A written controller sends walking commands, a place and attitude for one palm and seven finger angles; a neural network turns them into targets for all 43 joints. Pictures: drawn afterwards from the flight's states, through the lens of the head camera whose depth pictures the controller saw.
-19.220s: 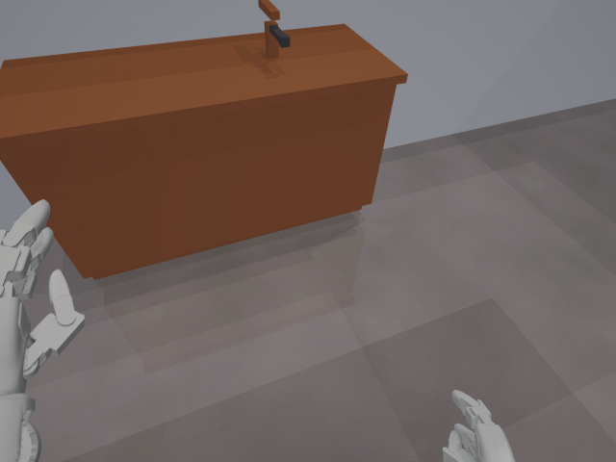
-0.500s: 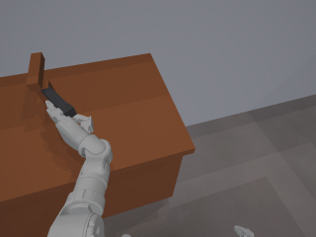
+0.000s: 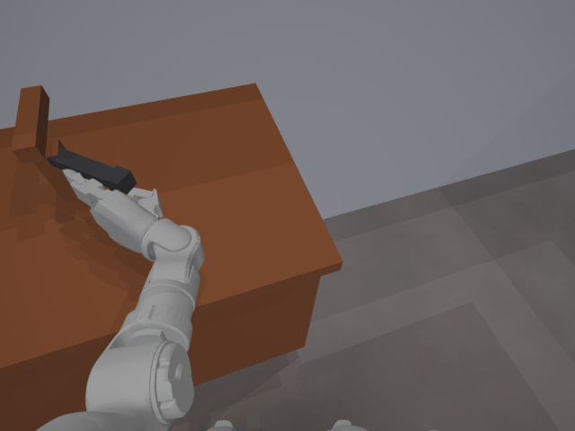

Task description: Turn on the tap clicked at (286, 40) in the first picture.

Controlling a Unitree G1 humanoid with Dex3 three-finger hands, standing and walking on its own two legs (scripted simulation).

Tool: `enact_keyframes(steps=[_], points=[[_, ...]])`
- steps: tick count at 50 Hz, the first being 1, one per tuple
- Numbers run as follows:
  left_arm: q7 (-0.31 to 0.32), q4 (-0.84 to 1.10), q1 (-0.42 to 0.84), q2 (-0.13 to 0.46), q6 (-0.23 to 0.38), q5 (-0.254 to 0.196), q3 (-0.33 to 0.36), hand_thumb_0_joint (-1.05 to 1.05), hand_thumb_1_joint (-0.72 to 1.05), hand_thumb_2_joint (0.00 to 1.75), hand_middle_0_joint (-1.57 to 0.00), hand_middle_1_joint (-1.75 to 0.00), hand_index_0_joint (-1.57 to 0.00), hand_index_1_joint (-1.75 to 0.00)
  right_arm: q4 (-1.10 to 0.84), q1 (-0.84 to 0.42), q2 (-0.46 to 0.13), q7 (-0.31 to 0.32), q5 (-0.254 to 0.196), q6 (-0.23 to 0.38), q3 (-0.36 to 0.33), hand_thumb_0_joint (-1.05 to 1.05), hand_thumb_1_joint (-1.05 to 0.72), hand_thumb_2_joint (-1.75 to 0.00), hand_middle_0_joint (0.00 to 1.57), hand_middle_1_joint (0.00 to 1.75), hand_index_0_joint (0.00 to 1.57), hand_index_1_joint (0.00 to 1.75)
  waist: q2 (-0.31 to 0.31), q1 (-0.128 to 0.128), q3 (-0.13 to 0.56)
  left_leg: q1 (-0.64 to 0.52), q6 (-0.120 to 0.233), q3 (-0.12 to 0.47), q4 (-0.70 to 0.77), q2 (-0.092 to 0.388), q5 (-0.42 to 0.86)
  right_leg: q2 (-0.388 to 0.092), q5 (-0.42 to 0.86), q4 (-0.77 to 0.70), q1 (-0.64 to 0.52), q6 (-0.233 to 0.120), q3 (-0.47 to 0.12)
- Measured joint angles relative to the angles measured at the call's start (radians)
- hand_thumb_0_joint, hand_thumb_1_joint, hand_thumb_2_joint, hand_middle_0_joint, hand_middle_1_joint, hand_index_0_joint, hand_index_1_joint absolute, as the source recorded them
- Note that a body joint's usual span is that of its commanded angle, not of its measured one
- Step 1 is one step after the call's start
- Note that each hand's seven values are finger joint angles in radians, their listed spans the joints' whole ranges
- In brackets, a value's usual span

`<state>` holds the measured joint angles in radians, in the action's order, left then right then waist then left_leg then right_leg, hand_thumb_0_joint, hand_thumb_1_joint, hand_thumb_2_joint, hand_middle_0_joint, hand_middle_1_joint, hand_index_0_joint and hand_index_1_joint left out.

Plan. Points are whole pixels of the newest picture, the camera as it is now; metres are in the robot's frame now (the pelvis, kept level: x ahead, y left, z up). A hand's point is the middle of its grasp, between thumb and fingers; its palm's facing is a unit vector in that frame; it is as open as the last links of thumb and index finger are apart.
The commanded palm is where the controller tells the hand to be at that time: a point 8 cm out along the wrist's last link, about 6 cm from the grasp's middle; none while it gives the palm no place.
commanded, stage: push the lever round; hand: left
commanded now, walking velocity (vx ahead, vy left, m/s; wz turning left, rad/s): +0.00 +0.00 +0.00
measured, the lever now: (120, 181) +0.45 +0.24 +0.08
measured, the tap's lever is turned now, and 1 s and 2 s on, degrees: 48 78 78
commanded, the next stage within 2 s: lift the hand up off the lever in 0.30 s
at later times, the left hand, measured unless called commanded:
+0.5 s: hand (159, 184) +0.46 +0.19 +0.06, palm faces +0.82 -0.56 -0.11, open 8.1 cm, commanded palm +0.41 +0.21 +0.07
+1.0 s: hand (144, 177) +0.46 +0.21 +0.08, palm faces +0.82 -0.57 -0.11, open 7.8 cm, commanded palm +0.40 +0.22 +0.09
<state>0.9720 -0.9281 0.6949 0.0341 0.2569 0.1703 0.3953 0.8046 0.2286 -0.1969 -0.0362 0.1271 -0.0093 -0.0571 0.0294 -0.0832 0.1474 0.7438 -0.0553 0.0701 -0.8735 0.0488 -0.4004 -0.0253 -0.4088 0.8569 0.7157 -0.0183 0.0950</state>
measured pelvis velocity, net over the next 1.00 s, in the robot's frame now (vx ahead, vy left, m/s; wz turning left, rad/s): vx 0.02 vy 0.01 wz -0.01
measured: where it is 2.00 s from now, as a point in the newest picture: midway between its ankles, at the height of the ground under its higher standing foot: outside the picture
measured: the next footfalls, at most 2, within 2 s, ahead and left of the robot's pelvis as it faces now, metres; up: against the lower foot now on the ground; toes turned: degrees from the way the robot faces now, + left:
none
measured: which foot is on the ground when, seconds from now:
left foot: down 0.00-1.00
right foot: down 0.00-1.00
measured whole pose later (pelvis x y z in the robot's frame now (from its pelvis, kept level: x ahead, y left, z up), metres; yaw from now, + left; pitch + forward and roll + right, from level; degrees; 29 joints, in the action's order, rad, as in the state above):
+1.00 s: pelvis +0.02 +0.01 +0.01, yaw -1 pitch +14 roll -1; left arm 0.93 -0.88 0.69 0.05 0.18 0.15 0.40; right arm 0.79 0.27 -0.20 -0.06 0.12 -0.02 -0.06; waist 0.03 -0.09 0.15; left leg 0.66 -0.04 0.05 -0.81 0.05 -0.40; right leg -0.02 -0.39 0.78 0.63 0.00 0.08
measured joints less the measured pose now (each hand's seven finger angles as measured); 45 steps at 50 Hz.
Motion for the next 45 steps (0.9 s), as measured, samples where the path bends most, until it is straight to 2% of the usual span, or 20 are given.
enact_keyframes(steps=[21, 27, 45], points=[[0.005, -0.081, 0.062, 0.033, 0.023, 0.029, 0.055, 0.02, 0.89, 0.9, -0.15, -0.15, -0.07, -0.13, -0.005, 0.023, -0.002, -0.011, 0.006, -0.008, -0.001, 0.0, -0.91, -0.89, 0.2, 0.3, 0.2, 0.3, -0.004, -0.03, 0.01, 0.016, 0.004, -0.009, -0.002, 0.004, -0.006, 0.003, 0.0, -0.001, 0.019, 0.004, -0.009], [-0.003, -0.072, 0.065, 0.038, 0.011, 0.023, 0.06, 0.02, 0.89, 0.9, -0.15, -0.15, -0.09, -0.14, -0.011, 0.033, 0.0, -0.018, 0.006, -0.01, -0.003, 0.0, -0.91, -0.89, 0.2, 0.3, 0.2, 0.3, -0.002, -0.035, 0.01, 0.015, 0.005, -0.013, 0.0, 0.005, -0.007, 0.005, 0.003, -0.006, 0.018, 0.006, -0.014], [-0.034, 0.049, -0.005, 0.017, -0.054, -0.003, 0.02, 0.02, 0.89, 0.9, -0.15, -0.15, -0.15, -0.15, -0.012, 0.049, 0.002, -0.029, 0.002, -0.007, -0.006, 0.0, -0.91, -0.89, 0.2, 0.3, 0.2, 0.3, 0.001, -0.014, 0.006, -0.057, 0.011, -0.019, 0.043, 0.004, -0.005, 0.005, 0.01, -0.058, -0.056, 0.012, -0.017]])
